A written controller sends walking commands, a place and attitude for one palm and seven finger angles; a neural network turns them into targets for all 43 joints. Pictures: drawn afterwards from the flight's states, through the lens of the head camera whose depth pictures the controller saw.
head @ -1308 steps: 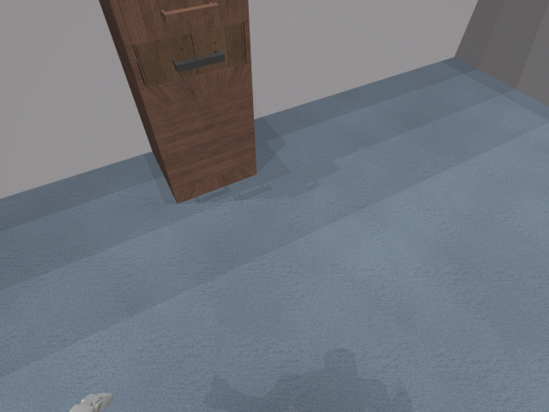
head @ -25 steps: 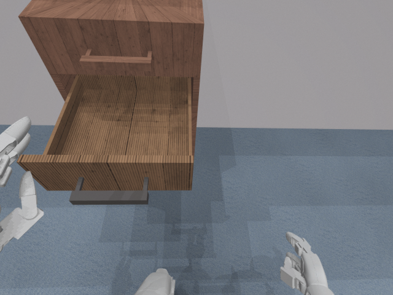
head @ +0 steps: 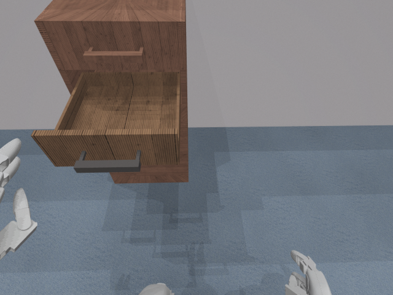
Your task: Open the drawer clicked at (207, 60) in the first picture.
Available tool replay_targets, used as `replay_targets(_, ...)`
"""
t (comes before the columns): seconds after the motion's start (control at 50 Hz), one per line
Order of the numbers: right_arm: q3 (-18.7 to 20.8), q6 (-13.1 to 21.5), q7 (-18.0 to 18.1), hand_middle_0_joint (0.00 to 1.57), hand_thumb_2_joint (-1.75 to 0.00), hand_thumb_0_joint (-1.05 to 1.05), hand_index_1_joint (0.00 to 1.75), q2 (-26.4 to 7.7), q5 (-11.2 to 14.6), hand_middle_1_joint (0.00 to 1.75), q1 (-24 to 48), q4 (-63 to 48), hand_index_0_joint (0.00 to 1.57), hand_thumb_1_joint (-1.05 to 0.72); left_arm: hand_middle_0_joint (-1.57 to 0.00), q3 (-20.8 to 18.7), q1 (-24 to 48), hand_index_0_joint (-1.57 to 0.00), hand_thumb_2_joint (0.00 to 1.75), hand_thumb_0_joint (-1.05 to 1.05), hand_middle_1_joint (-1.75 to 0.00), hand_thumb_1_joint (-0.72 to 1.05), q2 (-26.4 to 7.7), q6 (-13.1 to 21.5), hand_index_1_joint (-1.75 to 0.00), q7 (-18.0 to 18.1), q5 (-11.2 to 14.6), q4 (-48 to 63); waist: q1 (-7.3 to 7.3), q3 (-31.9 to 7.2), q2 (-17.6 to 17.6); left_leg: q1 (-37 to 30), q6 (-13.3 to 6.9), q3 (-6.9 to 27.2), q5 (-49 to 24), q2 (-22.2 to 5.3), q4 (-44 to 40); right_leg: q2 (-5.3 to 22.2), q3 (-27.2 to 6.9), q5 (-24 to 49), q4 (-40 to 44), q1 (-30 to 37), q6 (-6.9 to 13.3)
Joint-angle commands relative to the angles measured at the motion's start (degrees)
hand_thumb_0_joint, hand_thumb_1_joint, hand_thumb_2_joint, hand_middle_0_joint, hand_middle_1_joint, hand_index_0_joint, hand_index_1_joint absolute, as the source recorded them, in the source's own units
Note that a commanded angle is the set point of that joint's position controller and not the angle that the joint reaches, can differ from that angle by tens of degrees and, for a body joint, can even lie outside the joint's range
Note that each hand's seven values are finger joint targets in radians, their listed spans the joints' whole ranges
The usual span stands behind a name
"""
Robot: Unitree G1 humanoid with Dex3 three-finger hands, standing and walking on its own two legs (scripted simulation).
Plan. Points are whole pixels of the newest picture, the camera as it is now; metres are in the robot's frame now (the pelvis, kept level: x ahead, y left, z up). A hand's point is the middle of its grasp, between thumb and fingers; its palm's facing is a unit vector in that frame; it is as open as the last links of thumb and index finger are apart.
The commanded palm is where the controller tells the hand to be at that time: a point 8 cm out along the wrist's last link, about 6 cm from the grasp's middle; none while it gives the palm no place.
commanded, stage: stop stepping back and stand still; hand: left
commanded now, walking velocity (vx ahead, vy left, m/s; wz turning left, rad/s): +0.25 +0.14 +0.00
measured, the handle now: (109, 159) +0.47 +0.27 -0.08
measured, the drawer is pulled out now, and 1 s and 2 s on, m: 0.30 0.30 0.30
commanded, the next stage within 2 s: let the arm hang, fingers relaxed in 0.46 s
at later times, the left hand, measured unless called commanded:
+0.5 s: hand (8, 254) +0.15 +0.24 +0.16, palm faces +0.40 -0.81 -0.44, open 7.4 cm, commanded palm +0.09 +0.29 +0.18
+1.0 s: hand out of the picture -0.04 +0.20 -0.18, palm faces +0.09 -0.98 -0.20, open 7.0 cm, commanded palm none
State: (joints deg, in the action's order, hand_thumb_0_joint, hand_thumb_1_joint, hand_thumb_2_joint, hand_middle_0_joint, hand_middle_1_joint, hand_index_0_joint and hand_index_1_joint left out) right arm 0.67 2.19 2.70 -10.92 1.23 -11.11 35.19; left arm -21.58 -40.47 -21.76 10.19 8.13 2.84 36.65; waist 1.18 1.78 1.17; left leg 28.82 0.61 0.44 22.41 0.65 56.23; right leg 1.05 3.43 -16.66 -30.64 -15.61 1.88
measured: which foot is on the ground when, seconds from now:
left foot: up 0.00-0.10, down 0.12-1.00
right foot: down 0.00-1.00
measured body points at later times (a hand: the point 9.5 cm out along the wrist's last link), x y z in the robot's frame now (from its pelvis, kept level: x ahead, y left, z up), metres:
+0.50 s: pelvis -0.03 +0.00 +0.00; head -0.02 +0.01 +0.45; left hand +0.12 +0.28 +0.18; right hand +0.14 -0.21 -0.09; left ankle -0.05 +0.14 -0.74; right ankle +0.00 -0.10 -0.74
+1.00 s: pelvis -0.03 +0.01 +0.00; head +0.00 +0.03 +0.45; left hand -0.05 +0.25 -0.16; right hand -0.03 -0.22 -0.15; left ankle -0.05 +0.14 -0.74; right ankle +0.00 -0.10 -0.74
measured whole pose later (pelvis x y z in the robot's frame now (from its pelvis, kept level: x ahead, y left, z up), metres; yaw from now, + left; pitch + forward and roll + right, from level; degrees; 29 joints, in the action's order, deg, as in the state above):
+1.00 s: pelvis -0.03 +0.01 +0.00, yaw +3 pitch -2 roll -1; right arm 0.1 -1.7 2.2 -8.7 -0.8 -18.4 58.9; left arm -2.3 -16.6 -11.2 -2.5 0.9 -1.1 -58.2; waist -0.8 5.9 0.9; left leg 10.7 0.4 -0.1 16.5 -1.8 28.8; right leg 1.1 6.8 -11.7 -25.4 -12.0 0.8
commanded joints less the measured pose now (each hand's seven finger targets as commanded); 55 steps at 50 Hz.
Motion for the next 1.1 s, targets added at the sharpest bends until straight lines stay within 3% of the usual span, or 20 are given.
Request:
replay_targets(0.0,2.00,4.94,0.47,0.20,-0.90,0.00,0.30,-6.57,-0.55,0.30,6.09,-9.35,0.20,-0.90,-0.20,-5.96,1.46,-0.20,0.90,0.00,-0.30,0.90,-8.70,4.23,-0.30,2.67,-1.65,6.85,0.24,-3.47,8.10,-9.45,-2.65,-2.41,1.57,-1.21,-20.82,14.40,-11.68,-0.97,14.58,-0.06,4.13)
replay_targets(0.04,2.24,6.49,0.49,0.20,-0.90,0.00,0.30,-7.07,-0.65,0.30,4.86,-9.38,0.20,-0.90,-0.20,-5.56,2.39,-0.20,0.90,0.00,-0.30,0.90,-9.15,4.77,-0.30,3.04,-1.47,11.28,0.14,-3.97,2.81,-14.50,-3.60,-3.50,-3.92,-1.42,-36.18,11.56,-9.39,1.94,10.26,4.43,2.20)
replay_targets(0.08,3.47,7.55,0.55,0.20,-0.90,0.00,0.30,-9.20,-0.88,0.30,4.08,-10.68,0.20,-0.90,-0.20,-5.92,2.27,-0.20,0.90,0.00,-0.30,0.90,-9.96,5.73,-0.30,2.87,-0.97,14.63,-0.74,-5.09,-7.16,-17.11,-5.90,3.40,-14.53,-8.46,-39.16,5.04,-4.33,8.45,1.34,6.45,-0.80)
replay_targets(0.1,3.98,7.54,0.17,0.20,-0.90,0.00,0.30,-10.02,-0.41,0.30,3.72,-11.15,0.20,-0.90,-0.20,-6.81,1.22,-0.20,0.90,0.00,-0.30,0.90,-10.70,5.68,-0.30,2.47,-0.94,14.95,-1.25,-6.88,-8.88,-18.98,-6.28,5.80,-22.28,-10.82,-35.03,3.10,-2.27,9.07,-1.49,4.80,-1.69)
replay_targets(0.14,2.67,6.73,0.16,0.20,-0.90,0.00,0.30,-7.34,0.07,0.30,3.38,-10.40,0.20,-0.90,-0.20,-7.81,-1.00,-0.20,0.90,0.00,-0.30,0.90,-10.70,5.39,-0.30,2.47,-0.93,13.10,-0.19,-6.17,-13.06,-12.00,-5.94,5.46,-11.21,-9.82,-35.76,1.98,0.43,0.90,-0.35,6.48,-1.94)
replay_targets(0.18,2.80,6.93,0.25,0.20,-0.90,0.00,0.30,-8.05,0.47,0.30,3.46,-10.05,0.20,-0.90,-0.20,-7.48,0.25,-0.20,0.90,0.00,-0.30,0.90,-9.67,5.43,-0.30,2.56,-0.66,10.38,-0.05,-2.75,-5.93,-5.37,-5.16,3.94,-3.67,-7.83,-34.30,1.98,-1.48,1.05,3.06,9.37,-1.60)
replay_targets(0.24,3.27,6.54,0.46,0.20,-0.90,0.00,0.30,-8.11,0.36,0.30,2.41,-9.87,0.20,-0.90,-0.20,-5.93,2.24,-0.20,0.90,0.00,-0.30,0.90,-8.75,5.54,-0.30,2.53,-0.32,7.76,0.91,-1.15,4.61,-7.04,-3.29,-0.56,2.48,-2.40,-26.70,7.23,-11.48,-11.03,12.13,3.35,0.95)
replay_targets(0.3,2.65,6.16,0.48,0.20,-0.90,0.00,0.30,-7.59,-0.13,0.30,2.47,-9.38,0.20,-0.90,-0.20,-5.42,3.95,-0.20,0.90,0.00,-0.30,0.90,-8.44,5.41,-0.30,2.62,-0.56,7.24,1.04,-1.17,3.69,-10.87,-3.58,-1.34,0.51,-2.09,-27.96,8.37,-11.25,-13.43,12.53,0.87,2.14)
replay_targets(0.38,1.52,6.13,0.89,0.20,-0.90,0.00,0.30,-7.44,-0.43,0.30,4.19,-9.68,0.20,-0.90,-0.20,-4.73,5.79,-0.20,0.90,0.00,-0.30,0.90,-8.20,4.82,-0.30,2.91,-0.98,9.01,0.41,-0.24,-8.36,-8.42,-5.68,7.44,0.80,-8.74,-38.42,0.40,-1.71,-3.18,2.23,3.63,-1.19)
replay_targets(0.52,1.46,5.69,0.19,0.20,-0.90,0.00,0.30,-6.70,-0.50,0.30,4.23,-9.55,0.20,-0.90,-0.20,-5.16,3.68,-0.20,0.90,0.00,-0.30,0.90,-8.41,4.31,-0.30,2.49,0.07,8.96,0.18,-3.96,-1.58,-11.05,-2.26,-0.12,-10.44,-3.64,-29.66,4.30,-6.76,9.35,8.29,8.27,0.19)
replay_targets(0.54,4.19,6.61,-4.61,0.20,-0.90,0.00,0.30,-11.49,-1.06,0.30,3.71,4.97,0.20,-0.90,-0.20,16.53,11.50,-0.20,0.90,0.00,-0.30,0.90,1.79,-5.45,-0.30,-5.64,-6.20,-39.87,1.90,-2.95,-0.05,-10.09,-0.93,-1.22,-15.98,-4.32,-18.81,9.30,-2.88,20.08,-0.98,-0.27,1.60)
replay_targets(0.56,3.64,3.50,-4.41,0.20,-0.90,0.00,0.30,-7.48,-1.57,0.30,-2.62,5.13,0.20,-0.90,-0.20,14.88,10.24,-0.20,0.90,0.00,-0.30,0.90,3.87,-9.05,-0.30,-6.95,-5.44,-42.28,1.08,-7.08,-0.49,-14.30,-0.68,-1.17,-16.39,-4.03,-20.13,8.25,-4.83,19.32,-1.62,-1.74,2.36)
replay_targets(0.6,2.21,0.83,-3.78,0.20,-0.90,0.00,0.30,-6.62,-2.13,0.30,-2.31,3.43,0.20,-0.90,-0.20,15.84,14.40,-0.20,0.90,0.00,-0.30,0.90,4.14,-9.98,-0.30,-7.69,-5.22,-46.07,-0.05,-5.74,3.77,-10.25,-2.67,1.37,-11.97,-4.33,-22.15,6.97,-2.68,8.73,-1.29,-1.91,1.21)
replay_targets(0.62,2.12,0.26,-3.59,0.20,-0.90,0.00,0.30,-6.41,-2.41,0.30,-2.10,3.38,0.20,-0.90,-0.20,16.07,17.32,-0.20,0.90,0.00,-0.30,0.90,4.05,-10.06,-0.30,-7.72,-5.27,-49.34,-0.06,-5.12,9.79,-10.57,-3.03,2.16,-15.03,-4.28,-21.59,6.69,-2.36,11.14,-1.32,-1.38,1.38)
replay_targets(0.64,2.10,-0.29,-3.25,0.20,-0.90,0.00,0.30,-7.43,-2.58,0.30,-2.26,3.40,0.20,-0.90,-0.20,16.29,19.00,-0.20,0.90,0.00,-0.30,0.90,3.55,-10.35,-0.30,-7.78,-5.27,-52.53,-0.22,-4.88,11.16,-10.01,-3.25,2.20,-18.07,-3.95,-21.59,7.23,-2.34,16.05,-1.57,1.04,1.40)
replay_targets(0.7,1.90,-1.51,-2.17,0.20,-0.90,0.00,0.30,-7.09,-2.56,0.30,-2.29,6.44,0.20,-0.90,-0.20,16.62,22.08,-0.20,0.90,0.00,-0.30,0.90,2.22,-11.05,-0.30,-7.25,-4.79,-64.44,-0.91,-6.25,8.68,-13.82,-2.24,0.67,-22.72,-2.91,-22.74,8.24,-3.43,27.01,-0.79,6.25,2.01)
replay_targets(0.76,0.84,-1.90,-1.46,0.20,-0.90,0.00,0.30,-6.76,-2.64,0.30,-2.03,11.00,0.20,-0.90,-0.20,17.57,25.07,-0.20,0.90,0.00,-0.30,0.90,2.79,-11.59,-0.30,-6.90,-4.13,-75.32,-1.35,-1.95,-7.05,-13.33,-3.05,3.33,-24.09,-5.75,-30.04,4.26,-2.00,13.41,0.74,5.97,0.23)
replay_targets(0.82,0.43,-2.13,-0.84,0.20,-0.90,0.00,0.30,-6.33,-2.12,0.30,-2.84,14.72,0.20,-0.90,-0.20,18.02,24.39,-0.20,0.90,0.00,-0.30,0.90,3.25,-11.33,-0.30,-7.01,-3.99,-84.05,-1.95,0.45,-6.46,-12.35,-3.15,3.76,-16.90,-6.22,-33.06,3.72,-2.54,8.13,5.55,7.61,0.24)
replay_targets(0.86,0.60,-2.22,-0.58,0.20,-0.90,0.00,0.30,-4.68,-2.42,0.30,-5.00,16.88,0.20,-0.90,-0.20,17.72,23.36,-0.20,0.90,0.00,-0.30,0.90,5.17,-11.14,-0.30,-6.92,-3.90,-87.39,-1.77,-1.33,-11.21,-13.29,-3.06,3.11,-13.46,-5.79,-34.04,4.03,-2.60,7.58,7.54,9.14,0.66)
replay_targets(1.08,0.34,-2.26,0.00,0.20,-0.90,0.00,0.30,-2.29,-1.67,0.30,-12.51,24.99,0.20,-0.90,-0.20,19.41,21.05,-0.20,0.90,0.00,-0.30,0.90,6.87,-10.51,-0.30,-6.52,-3.45,-99.00,-1.31,1.26,-2.32,-17.16,-2.76,1.83,-14.91,-6.47,-36.36,4.73,-2.09,8.92,10.94,8.18,0.69)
